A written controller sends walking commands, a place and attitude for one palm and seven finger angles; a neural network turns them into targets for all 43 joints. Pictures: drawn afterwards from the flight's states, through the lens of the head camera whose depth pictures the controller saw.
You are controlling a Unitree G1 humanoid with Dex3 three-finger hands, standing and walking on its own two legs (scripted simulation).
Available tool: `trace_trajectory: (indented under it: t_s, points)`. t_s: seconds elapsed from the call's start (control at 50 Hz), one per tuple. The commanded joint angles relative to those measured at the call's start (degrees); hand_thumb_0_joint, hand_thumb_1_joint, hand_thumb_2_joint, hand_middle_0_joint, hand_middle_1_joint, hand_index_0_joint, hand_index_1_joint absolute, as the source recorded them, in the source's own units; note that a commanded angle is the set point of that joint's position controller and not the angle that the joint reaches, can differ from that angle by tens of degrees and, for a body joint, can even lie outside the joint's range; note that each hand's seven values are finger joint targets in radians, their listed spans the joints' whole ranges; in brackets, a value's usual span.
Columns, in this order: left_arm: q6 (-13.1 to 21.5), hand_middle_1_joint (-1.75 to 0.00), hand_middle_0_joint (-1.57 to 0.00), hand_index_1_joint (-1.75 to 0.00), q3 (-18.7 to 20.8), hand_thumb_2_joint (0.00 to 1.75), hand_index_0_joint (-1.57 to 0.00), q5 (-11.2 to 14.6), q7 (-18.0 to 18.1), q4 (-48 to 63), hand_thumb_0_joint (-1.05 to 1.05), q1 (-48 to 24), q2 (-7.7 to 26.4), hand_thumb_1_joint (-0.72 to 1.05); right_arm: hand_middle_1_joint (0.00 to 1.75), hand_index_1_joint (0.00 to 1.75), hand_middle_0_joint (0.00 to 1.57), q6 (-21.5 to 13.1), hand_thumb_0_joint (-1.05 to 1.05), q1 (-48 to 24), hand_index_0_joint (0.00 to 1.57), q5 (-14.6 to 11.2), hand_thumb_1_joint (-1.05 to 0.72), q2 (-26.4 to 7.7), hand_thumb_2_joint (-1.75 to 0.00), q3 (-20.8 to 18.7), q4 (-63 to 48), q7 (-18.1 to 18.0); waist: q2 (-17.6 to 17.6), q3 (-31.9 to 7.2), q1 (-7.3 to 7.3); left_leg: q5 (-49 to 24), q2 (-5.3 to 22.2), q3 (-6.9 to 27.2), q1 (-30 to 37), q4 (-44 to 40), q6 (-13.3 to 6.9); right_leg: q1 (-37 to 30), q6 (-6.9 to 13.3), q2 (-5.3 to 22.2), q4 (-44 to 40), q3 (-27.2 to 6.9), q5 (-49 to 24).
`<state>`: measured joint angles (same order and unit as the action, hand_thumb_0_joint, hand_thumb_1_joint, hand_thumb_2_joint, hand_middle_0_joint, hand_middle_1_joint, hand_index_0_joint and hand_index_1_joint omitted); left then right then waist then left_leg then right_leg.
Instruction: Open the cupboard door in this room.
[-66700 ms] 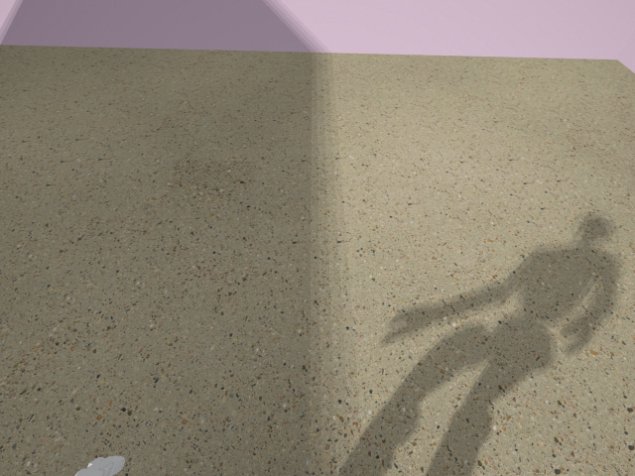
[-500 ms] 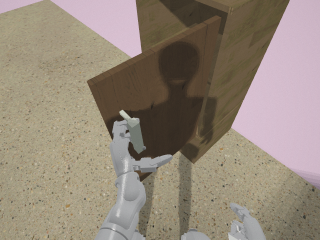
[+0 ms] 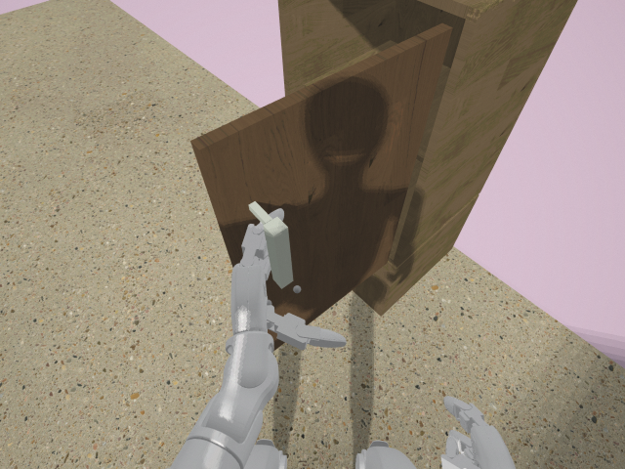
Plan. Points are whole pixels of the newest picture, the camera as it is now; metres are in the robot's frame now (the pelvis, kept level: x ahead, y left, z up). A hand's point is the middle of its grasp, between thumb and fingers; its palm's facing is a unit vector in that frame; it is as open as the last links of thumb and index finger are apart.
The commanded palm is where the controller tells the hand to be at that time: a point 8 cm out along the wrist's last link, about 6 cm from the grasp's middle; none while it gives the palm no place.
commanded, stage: slide the hand sideways off the handle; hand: left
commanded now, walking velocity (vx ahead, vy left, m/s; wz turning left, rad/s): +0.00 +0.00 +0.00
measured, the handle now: (270, 246) +0.39 +0.07 +0.06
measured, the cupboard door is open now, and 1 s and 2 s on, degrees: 87 89 89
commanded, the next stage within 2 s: draw the hand back to the body in 1.10 s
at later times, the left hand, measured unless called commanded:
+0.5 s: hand (281, 320) +0.29 +0.05 +0.05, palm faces -0.09 -1.00 +0.00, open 16.4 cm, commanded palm +0.26 +0.11 +0.05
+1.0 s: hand (243, 360) +0.24 +0.09 +0.05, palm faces -0.05 -1.00 -0.02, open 16.3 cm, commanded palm +0.21 +0.15 +0.05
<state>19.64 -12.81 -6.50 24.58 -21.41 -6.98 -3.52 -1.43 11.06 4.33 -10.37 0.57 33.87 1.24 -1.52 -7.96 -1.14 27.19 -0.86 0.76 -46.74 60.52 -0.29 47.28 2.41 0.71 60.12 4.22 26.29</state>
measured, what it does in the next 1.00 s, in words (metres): stands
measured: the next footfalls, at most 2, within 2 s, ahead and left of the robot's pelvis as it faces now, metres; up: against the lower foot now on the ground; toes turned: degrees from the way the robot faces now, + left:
none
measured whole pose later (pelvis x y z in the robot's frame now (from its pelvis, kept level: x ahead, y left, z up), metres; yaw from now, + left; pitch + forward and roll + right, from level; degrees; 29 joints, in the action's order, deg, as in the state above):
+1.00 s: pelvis +0.02 +0.00 -0.01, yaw +0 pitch +14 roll +0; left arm 19.3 -10.1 1.9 1.3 10.5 26.0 5.1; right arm -4.1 14.0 0.8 -12.5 1.0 23.3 -0.2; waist -2.0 -8.1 0.3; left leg 32.0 -0.7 0.8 -48.0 65.6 -0.5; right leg 48.4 2.0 0.6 64.7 4.2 30.7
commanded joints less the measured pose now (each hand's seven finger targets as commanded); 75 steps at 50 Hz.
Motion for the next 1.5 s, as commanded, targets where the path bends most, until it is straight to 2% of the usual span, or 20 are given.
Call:
trace_trajectory:
  t_s: [0.0,0.04,0.08,0.16,0.22,0.28,0.32,0.42,0.46,0.52,0.6,0.66,0.88,1.0,1.1,1.18,1.24,1.28,1.34,1.48]
  points:
    - [7.4,-0.30,-0.15,-0.30,-7.1,0.30,-0.15,4.4,-20.3,17.5,0.00,-14.0,-1.3,-0.50,0.30,0.30,0.20,-3.6,0.00,0.0,0.20,-3.0,-0.90,-6.9,-0.90,-2.4,-10.6,-1.1,2.1,-17.4,-2.74,-9.8,-0.6,0.5,10.3,-7.1,-1.1,-12.2,0.1,0.0,-9.7,-3.8,-15.0]
    - [5.7,-0.30,-0.15,-0.30,-4.9,0.30,-0.15,9.9,-21.0,17.1,0.00,-12.2,-2.8,-0.50,0.30,0.30,0.20,-4.3,0.00,-0.6,0.20,-3.9,-0.90,-7.1,-0.90,-2.0,-11.5,-1.4,5.4,-13.9,-2.24,-6.5,-0.5,1.0,8.9,-8.6,-0.9,-11.5,-0.3,-0.4,-11.4,-3.0,-9.2]
    - [4.6,-0.30,-0.15,-0.30,-2.4,0.30,-0.15,11.0,-19.1,17.3,0.00,-9.1,-2.0,-0.50,0.30,0.30,0.20,-4.6,0.00,-1.1,0.20,-4.2,-0.90,-7.5,-0.90,-1.9,-12.2,-1.2,5.4,-12.5,-1.03,-6.2,-0.5,1.4,8.9,-9.5,-0.7,-10.7,-0.2,-0.6,-11.3,-2.2,-7.1]
    - [5.0,-0.30,-0.15,-0.30,-1.9,0.30,-0.15,6.8,-14.6,20.8,0.00,-4.4,-0.1,-0.50,0.30,0.30,0.20,-4.5,0.00,-0.2,0.20,-3.3,-0.90,-7.6,-0.90,-2.4,-13.4,0.0,5.6,-13.9,-0.28,-7.9,-0.3,1.3,8.2,-8.7,-0.6,-10.1,-0.1,-0.3,-8.9,-1.8,-8.6]
    - [5.2,-0.30,-0.15,-0.30,-2.7,0.30,-0.15,3.3,-13.3,21.1,0.00,-3.1,0.6,-0.50,0.30,0.30,0.20,-3.8,0.00,-0.1,0.20,-3.0,-0.90,-7.5,-0.90,-2.4,-13.9,0.5,4.6,-12.5,-0.38,-7.1,-0.2,1.3,7.3,-8.1,-0.5,-8.4,0.2,-0.3,-7.9,-2.0,-7.7]
    - [4.6,-0.30,-0.15,-0.30,-1.7,0.30,-0.15,3.0,-13.4,22.4,0.00,-1.0,2.0,-0.50,0.30,0.30,0.20,-3.2,0.00,-0.4,0.20,-3.1,-0.90,-7.7,-0.90,-2.4,-15.0,0.3,4.3,-12.6,0.33,-5.9,-0.4,1.1,6.8,-8.3,-0.7,-9.1,0.4,-0.5,-8.5,-2.3,-6.3]
    - [4.0,-0.30,-0.15,-0.30,-1.0,0.30,-0.15,4.1,-13.8,23.5,0.00,0.4,2.5,-0.50,0.30,0.30,0.20,-2.9,0.00,-0.6,0.20,-3.3,-0.90,-7.5,-0.90,-2.1,-15.4,-0.2,5.4,-12.4,0.53,-5.3,-0.5,0.8,6.5,-8.5,-0.7,-10.3,0.2,-0.4,-9.2,-2.7,-6.1]
    - [3.4,-0.30,-0.15,-0.30,-2.6,0.30,-0.15,5.5,-15.0,29.3,0.00,4.0,1.0,-0.50,0.30,0.30,0.20,-3.3,0.00,-0.3,0.20,-3.5,-0.90,-7.2,-0.90,-2.0,-16.2,-0.6,3.4,-13.6,0.01,-8.7,-0.1,1.2,8.5,-8.1,-0.6,-10.3,0.0,-0.7,-8.0,-2.0,-9.9]
    - [3.2,-0.30,-0.15,-0.30,-1.9,0.30,-0.15,5.6,-15.7,29.6,0.00,7.8,2.3,-0.50,0.30,0.30,0.20,-3.5,0.00,0.1,0.20,-3.5,-0.90,-7.3,-0.90,-2.0,-16.4,-0.7,5.5,-12.8,-0.05,-9.0,0.0,1.2,7.8,-7.8,-0.6,-10.8,-0.1,-0.8,-8.1,-2.0,-10.8]
    - [3.2,-0.30,-0.15,-0.30,-1.8,0.30,-0.15,5.3,-16.7,32.3,0.00,10.6,3.3,-0.50,0.30,0.30,0.20,-3.8,0.00,0.3,0.20,-3.5,-0.90,-7.2,-0.90,-1.9,-16.8,-0.7,3.6,-12.8,0.35,-10.3,-0.1,1.3,7.9,-7.5,-0.4,-10.9,0.0,-0.6,-7.2,-2.0,-12.2]
    - [3.1,-0.30,-0.15,-0.30,-0.7,0.30,-0.15,5.9,-18.0,36.0,0.00,18.2,4.6,-0.50,0.30,0.30,0.20,-4.1,0.00,0.7,0.20,-3.5,-0.90,-7.1,-0.90,-2.1,-17.8,-0.8,4.9,-13.3,0.71,-12.5,-0.2,1.0,7.4,-6.6,-0.4,-12.2,-0.2,-0.6,-6.8,-2.2,-15.4]
    - [3.3,-0.30,-0.15,-0.30,-0.5,0.30,-0.15,6.0,-19.1,38.6,0.00,19.4,5.8,-0.50,0.30,0.30,0.20,-4.4,0.00,0.5,0.20,-3.6,-0.90,-7.1,-0.90,-1.9,-18.2,-1.0,3.5,-11.1,0.18,-10.7,-0.3,1.2,6.4,-6.2,-0.4,-10.5,-0.2,-0.6,-6.7,-2.2,-13.6]
    - [3.8,-0.30,-0.15,-0.30,2.5,0.30,-0.15,8.2,-23.2,44.0,0.00,31.2,9.1,-0.50,0.30,0.30,0.20,-6.0,0.00,1.4,0.20,-3.8,-0.90,-7.5,-0.90,-2.2,-19.4,-1.6,2.7,-12.1,0.71,-12.7,-0.6,1.3,4.8,-3.9,-0.6,-10.4,-0.3,-0.9,-4.9,-2.5,-15.6]
    - [4.3,-0.30,-0.15,-0.30,6.2,0.30,-0.15,10.1,-24.9,46.0,0.00,35.0,11.6,-0.50,0.30,0.30,0.20,-6.4,0.00,1.3,0.20,-4.0,-0.90,-7.5,-0.90,-2.3,-19.8,-2.1,3.4,-12.0,1.22,-11.6,-0.8,1.0,2.9,-2.9,-0.6,-11.3,-0.6,-0.7,-5.0,-3.3,-15.6]
    - [5.1,-0.30,-0.15,-0.30,6.8,0.30,-0.15,11.7,-26.9,46.1,0.00,31.3,12.1,-0.50,0.30,0.30,0.20,-7.3,0.00,1.0,0.20,-4.2,-0.90,-7.9,-0.90,-2.1,-19.1,-2.7,3.8,-9.1,-0.54,-7.5,-0.8,1.1,0.3,-1.3,-0.7,-8.3,-1.0,-0.5,-6.1,-4.5,-9.9]
    - [4.9,-0.30,-0.15,-0.30,7.2,0.30,-0.15,12.8,-28.1,47.0,0.00,32.5,12.4,-0.50,0.30,0.30,0.20,-8.2,0.00,1.4,0.20,-4.2,-0.90,-8.2,-0.90,-2.3,-19.4,-2.9,2.7,-12.1,0.21,-8.3,-1.0,1.3,0.7,-1.1,-0.8,-9.4,-0.7,-0.5,-5.7,-4.7,-10.1]
    - [3.6,-0.30,-0.15,-0.30,11.7,0.30,-0.15,13.7,-28.2,51.8,0.00,35.3,16.6,-0.50,0.30,0.30,0.20,-7.8,0.00,1.6,0.20,-4.7,-0.90,-8.1,-0.90,-2.4,-20.3,-3.2,0.9,-15.2,1.91,-10.4,-1.1,0.7,3.7,-3.3,-0.8,-13.5,-0.8,-0.6,-6.6,-4.7,-12.9]
    - [1.8,-0.30,-0.15,-0.30,14.3,0.30,-0.15,14.3,-28.1,52.2,0.00,37.9,18.3,-0.50,0.30,0.30,0.20,-7.2,0.00,1.6,0.20,-5.2,-0.90,-7.9,-0.90,-2.4,-20.4,-3.6,1.2,-14.4,2.36,-11.9,-1.0,0.6,4.9,-4.8,-0.8,-15.9,-0.8,-0.9,-7.9,-4.3,-14.8]
    - [0.0,-0.30,-0.15,-0.30,14.0,0.30,-0.15,15.9,-28.8,51.0,0.00,36.7,17.0,-0.50,0.30,0.30,0.20,-7.2,0.00,1.4,0.20,-5.6,-0.90,-7.9,-0.90,-1.8,-20.0,-4.1,4.4,-8.5,0.65,-8.5,-0.9,0.7,4.7,-6.2,-0.8,-14.8,-1.8,-0.8,-11.5,-4.7,-10.7]
    - [-1.4,-0.30,-0.15,-0.30,16.6,0.30,-0.15,18.3,-32.2,52.0,0.00,38.2,19.0,-0.50,0.30,0.30,0.20,-8.6,0.00,1.0,0.20,-6.0,-0.90,-8.9,-0.90,-1.4,-19.8,-4.6,1.2,-5.6,1.03,-8.1,-0.7,1.2,8.7,-10.1,-0.8,-16.1,-1.2,-1.2,-14.2,-3.3,-7.7]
